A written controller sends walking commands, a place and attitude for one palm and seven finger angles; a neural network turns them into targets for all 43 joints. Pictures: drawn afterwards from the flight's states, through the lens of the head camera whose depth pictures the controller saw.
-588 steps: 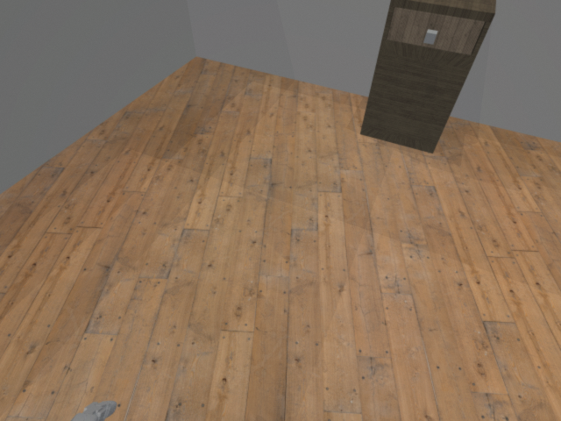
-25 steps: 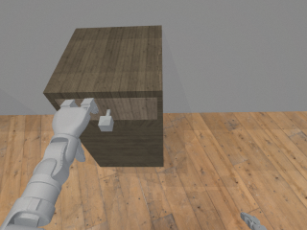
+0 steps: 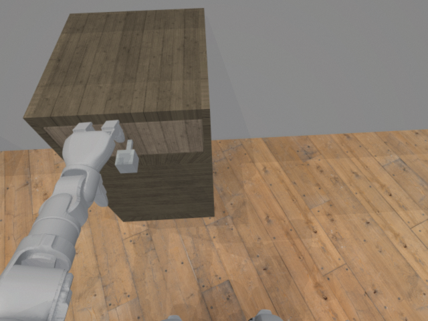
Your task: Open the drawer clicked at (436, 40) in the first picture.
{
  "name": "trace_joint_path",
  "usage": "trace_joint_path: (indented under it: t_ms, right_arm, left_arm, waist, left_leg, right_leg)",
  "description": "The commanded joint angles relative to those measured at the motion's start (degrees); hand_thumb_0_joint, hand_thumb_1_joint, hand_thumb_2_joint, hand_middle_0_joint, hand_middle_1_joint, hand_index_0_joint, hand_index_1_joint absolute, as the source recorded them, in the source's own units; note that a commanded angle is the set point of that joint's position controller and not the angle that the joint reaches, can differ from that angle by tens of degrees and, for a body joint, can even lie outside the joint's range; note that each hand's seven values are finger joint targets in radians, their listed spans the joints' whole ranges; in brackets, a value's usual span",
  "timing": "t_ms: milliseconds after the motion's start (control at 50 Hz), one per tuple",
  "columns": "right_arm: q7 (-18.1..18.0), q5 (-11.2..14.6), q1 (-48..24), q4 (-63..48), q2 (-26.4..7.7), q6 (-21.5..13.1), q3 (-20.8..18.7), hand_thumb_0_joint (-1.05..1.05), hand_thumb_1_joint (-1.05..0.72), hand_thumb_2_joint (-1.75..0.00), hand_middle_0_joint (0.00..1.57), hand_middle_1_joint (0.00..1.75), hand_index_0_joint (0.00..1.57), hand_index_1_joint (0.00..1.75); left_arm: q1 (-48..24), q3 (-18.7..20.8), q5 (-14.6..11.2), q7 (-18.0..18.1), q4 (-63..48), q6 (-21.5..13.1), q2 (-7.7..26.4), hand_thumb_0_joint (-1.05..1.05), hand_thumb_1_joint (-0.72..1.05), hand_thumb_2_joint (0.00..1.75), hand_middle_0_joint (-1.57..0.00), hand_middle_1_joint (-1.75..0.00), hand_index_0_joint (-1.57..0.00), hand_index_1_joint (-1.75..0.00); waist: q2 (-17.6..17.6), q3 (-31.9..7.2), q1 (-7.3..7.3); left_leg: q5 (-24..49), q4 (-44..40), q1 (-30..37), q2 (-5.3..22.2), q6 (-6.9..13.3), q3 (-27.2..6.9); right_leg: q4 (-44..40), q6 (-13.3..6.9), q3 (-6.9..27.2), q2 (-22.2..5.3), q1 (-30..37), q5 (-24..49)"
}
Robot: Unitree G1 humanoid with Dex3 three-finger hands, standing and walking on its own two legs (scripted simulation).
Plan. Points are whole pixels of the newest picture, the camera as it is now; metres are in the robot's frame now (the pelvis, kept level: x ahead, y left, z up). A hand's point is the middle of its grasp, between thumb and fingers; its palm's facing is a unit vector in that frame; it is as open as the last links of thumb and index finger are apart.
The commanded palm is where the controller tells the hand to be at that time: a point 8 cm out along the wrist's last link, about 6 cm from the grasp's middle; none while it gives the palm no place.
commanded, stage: move the hooked fingers above the handle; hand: left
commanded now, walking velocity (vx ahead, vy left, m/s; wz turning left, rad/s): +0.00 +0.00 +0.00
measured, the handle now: (128, 154) +0.51 +0.24 -0.11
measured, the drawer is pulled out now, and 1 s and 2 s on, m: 0.00 0.00 0.00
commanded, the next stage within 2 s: none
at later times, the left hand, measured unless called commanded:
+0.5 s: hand (116, 155) +0.46 +0.24 -0.04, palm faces -0.09 -0.03 -1.00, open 13.8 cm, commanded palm +0.45 +0.24 +0.02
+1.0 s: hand (114, 153) +0.46 +0.24 -0.03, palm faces -0.02 -0.04 -1.00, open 13.8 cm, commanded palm +0.44 +0.24 +0.02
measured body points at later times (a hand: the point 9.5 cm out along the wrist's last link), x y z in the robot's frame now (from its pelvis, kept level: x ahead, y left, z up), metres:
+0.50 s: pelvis -0.01 +0.01 -0.03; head +0.11 +0.01 +0.40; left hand +0.46 +0.23 +0.02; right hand +0.00 -0.26 -0.16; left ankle -0.02 +0.13 -0.71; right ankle +0.01 -0.13 -0.71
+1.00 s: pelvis -0.01 +0.01 -0.03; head +0.10 +0.01 +0.41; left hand +0.46 +0.24 +0.03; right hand +0.02 -0.27 -0.16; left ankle -0.02 +0.13 -0.71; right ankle +0.01 -0.13 -0.71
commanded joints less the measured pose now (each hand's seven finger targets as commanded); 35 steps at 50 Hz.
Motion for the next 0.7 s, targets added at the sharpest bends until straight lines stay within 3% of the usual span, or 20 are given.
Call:
trace_joint_path:
  t_ms: [0, 40, 60, 80, 180, 240, 320, 340, 420, 440, 480, 540, 560, 580, 620, 660, 680]
  right_arm:
    - [-0.07, -0.86, 6.17, -3.87, -7.99, -0.91, -2.81, 0.00, -0.90, -0.90, 0.20, 0.30, 0.20, 0.30]
    - [0.48, -1.10, 6.69, -3.63, -8.07, -0.65, -2.85, 0.00, -0.90, -0.90, 0.20, 0.30, 0.20, 0.30]
    - [0.78, -1.26, 6.67, -3.52, -8.13, -0.46, -2.96, 0.00, -0.90, -0.90, 0.20, 0.30, 0.20, 0.30]
    - [0.93, -1.38, 6.64, -3.37, -8.23, -0.25, -2.96, 0.00, -0.90, -0.90, 0.20, 0.30, 0.20, 0.30]
    - [1.77, -1.63, 7.72, -2.60, -8.80, 0.06, -3.10, 0.00, -0.90, -0.90, 0.20, 0.30, 0.20, 0.30]
    - [1.84, -1.73, 9.08, -2.02, -9.15, 0.17, -3.14, 0.00, -0.90, -0.90, 0.20, 0.30, 0.20, 0.30]
    - [1.38, -1.94, 10.10, -1.08, -9.45, -0.13, -3.14, 0.00, -0.90, -0.90, 0.20, 0.30, 0.20, 0.30]
    - [1.39, -1.99, 10.63, -0.91, -9.58, -0.20, -3.15, 0.00, -0.90, -0.90, 0.20, 0.30, 0.20, 0.30]
    - [1.28, -2.54, 11.15, -0.34, -9.69, -0.06, -2.74, 0.00, -0.90, -0.90, 0.20, 0.30, 0.20, 0.30]
    - [1.42, -2.54, 11.51, -0.16, -9.64, 0.00, -2.71, 0.00, -0.90, -0.90, 0.20, 0.30, 0.20, 0.30]
    - [1.69, -2.69, 11.07, -0.44, -9.80, 0.31, -2.34, 0.00, -0.90, -0.90, 0.20, 0.30, 0.20, 0.30]
    - [2.22, -2.91, 11.10, -1.29, -10.24, 1.12, -2.16, 0.00, -0.90, -0.90, 0.20, 0.30, 0.20, 0.30]
    - [2.39, -2.83, 10.76, -1.67, -9.89, 1.27, -2.27, 0.00, -0.90, -0.90, 0.20, 0.30, 0.20, 0.30]
    - [2.57, -2.76, 10.67, -1.81, -9.93, 1.48, -2.32, 0.00, -0.90, -0.90, 0.20, 0.30, 0.20, 0.30]
    - [2.52, -2.53, 10.50, -1.92, -9.87, 1.68, -2.27, 0.00, -0.90, -0.90, 0.20, 0.30, 0.20, 0.30]
    - [2.46, -2.25, 10.62, -1.99, -10.25, 1.86, -2.55, 0.00, -0.90, -0.90, 0.20, 0.30, 0.20, 0.30]
    - [2.30, -2.15, 10.68, -2.19, -10.08, 1.86, -2.67, 0.00, -0.90, -0.90, 0.20, 0.30, 0.20, 0.30]
  left_arm:
    - [-20.40, 5.76, 0.67, 3.39, -9.01, -2.45, 14.54, 0.00, -0.50, 0.30, -0.30, -1.20, -0.30, -1.20]
    - [-22.80, 6.17, 1.15, 4.92, -9.58, -2.89, 14.79, 0.00, -0.50, 0.30, -0.30, -1.20, -0.30, -1.20]
    - [-20.48, 7.78, 1.45, 5.70, -8.15, -2.63, 15.97, 0.00, -0.50, 0.30, -0.30, -1.20, -0.30, -1.20]
    - [-21.74, 7.55, 1.90, 6.64, -7.64, -2.21, 15.96, 0.00, -0.50, 0.30, -0.30, -1.20, -0.30, -1.20]
    - [-25.93, 6.95, 2.81, 9.51, -4.33, 0.88, 16.15, 0.00, -0.50, 0.30, -0.30, -1.20, -0.30, -1.20]
    - [-29.24, 5.46, 2.52, 9.26, -2.74, 2.32, 15.45, 0.00, -0.50, 0.30, -0.30, -1.20, -0.30, -1.20]
    - [-34.27, 2.85, 2.07, 7.49, -1.13, 2.21, 13.69, 0.00, -0.50, 0.30, -0.30, -1.20, -0.30, -1.20]
    - [-34.74, 3.06, 2.03, 7.11, -1.32, 1.80, 14.20, 0.00, -0.50, 0.30, -0.30, -1.20, -0.30, -1.20]
    - [-35.09, 4.32, 2.20, 6.55, -0.12, 0.05, 15.65, 0.00, -0.50, 0.30, -0.30, -1.20, -0.30, -1.20]
    - [-34.80, 4.29, 2.38, 6.76, 1.08, -0.10, 15.46, 0.00, -0.50, 0.30, -0.30, -1.20, -0.30, -1.20]
    - [-32.57, 5.89, 2.77, 7.35, 2.79, 0.18, 17.09, 0.00, -0.50, 0.30, -0.30, -1.20, -0.30, -1.20]
    - [-30.19, 9.61, 2.89, 8.67, 0.82, 1.07, 21.26, 0.00, -0.50, 0.30, -0.30, -1.20, -0.30, -1.20]
    - [-29.45, 8.66, 2.84, 8.93, -0.20, 1.43, 19.88, 0.00, -0.50, 0.30, -0.30, -1.20, -0.30, -1.20]
    - [-27.54, 8.77, 2.59, 9.07, 0.40, 2.06, 19.46, 0.00, -0.50, 0.30, -0.30, -1.20, -0.30, -1.20]
    - [-27.48, 7.88, 2.22, 8.95, 0.30, 2.94, 18.40, 0.00, -0.50, 0.30, -0.30, -1.20, -0.30, -1.20]
    - [-27.13, 7.79, 1.89, 8.54, -1.57, 3.24, 18.85, 0.00, -0.50, 0.30, -0.30, -1.20, -0.30, -1.20]
    - [-27.33, 6.55, 1.62, 8.17, -2.53, 3.21, 17.40, 0.00, -0.50, 0.30, -0.30, -1.20, -0.30, -1.20]
  waist:
    - [-0.61, -24.36, -0.54]
    - [1.13, -24.02, -0.92]
    - [1.46, -24.73, 0.10]
    - [1.04, -24.61, -0.78]
    - [0.60, -26.00, -2.18]
    - [1.15, -28.97, -3.17]
    - [1.30, -28.95, -5.27]
    - [2.97, -29.35, -5.04]
    - [3.61, -30.11, -4.87]
    - [3.36, -28.79, -5.04]
    - [3.53, -27.35, -3.98]
    - [4.74, -32.64, -1.84]
    - [5.82, -33.44, -1.64]
    - [4.43, -32.94, -1.38]
    - [2.47, -31.58, -2.09]
    - [2.20, -32.36, -2.03]
    - [2.05, -32.86, -2.48]
  left_leg:
    - [21.65, -0.51, 7.10, -4.27, 3.06, 0.89]
    - [21.96, 0.22, 6.54, -4.08, 3.00, 0.57]
    - [22.27, 0.72, 5.68, -4.20, 2.92, 0.74]
    - [21.99, 1.39, 5.17, -4.03, 2.94, 0.73]
    - [20.29, 2.95, 3.21, -3.81, 2.99, 0.55]
    - [20.38, 3.76, 3.74, -3.77, 2.93, -0.03]
    - [18.91, 4.62, 4.36, -3.30, 2.96, -1.06]
    - [19.13, 4.94, 5.20, -3.15, 2.85, -1.19]
    - [20.21, 6.97, 3.26, -3.07, 2.80, -1.63]
    - [19.92, 7.40, 2.31, -2.98, 2.80, -1.72]
    - [19.05, 7.87, -0.01, -3.00, 2.65, -1.59]
    - [23.16, 8.40, 0.91, -3.03, 2.46, -1.30]
    - [24.46, 8.43, 1.92, -2.92, 2.36, -0.95]
    - [24.18, 8.40, 1.38, -2.95, 2.41, -0.65]
    - [23.73, 7.84, 0.52, -2.81, 2.55, -0.66]
    - [23.00, 7.15, 2.06, -2.62, 2.60, -0.52]
    - [22.92, 6.85, 3.02, -2.62, 2.65, -0.58]
  right_leg:
    - [-0.77, -3.00, 0.02, 4.25, 12.76, 21.45]
    - [0.02, -3.18, -0.22, 4.33, 10.68, 20.74]
    - [0.77, -3.30, -0.22, 4.39, 10.74, 20.65]
    - [1.14, -3.20, -0.24, 4.44, 9.54, 20.60]
    - [2.42, -3.03, -0.54, 4.64, 6.71, 18.37]
    - [3.08, -2.89, -0.59, 4.71, 5.77, 17.79]
    - [3.32, -2.91, -0.82, 4.82, 2.09, 14.96]
    - [3.61, -2.93, -0.87, 4.79, 0.90, 14.29]
    - [5.54, -3.16, -0.86, 4.83, -1.08, 14.39]
    - [5.91, -3.14, -1.03, 4.88, -2.13, 14.01]
    - [6.80, -3.28, -1.14, 4.88, -2.98, 13.13]
    - [8.25, -3.29, -1.04, 4.94, 0.13, 16.51]
    - [8.12, -3.28, -1.06, 5.01, 0.52, 17.54]
    - [7.85, -3.17, -1.10, 5.04, 1.31, 17.82]
    - [7.29, -2.98, -1.10, 5.04, 2.62, 18.60]
    - [6.35, -2.78, -0.94, 5.05, 3.31, 18.06]
    - [5.87, -2.75, -0.91, 5.07, 3.57, 17.92]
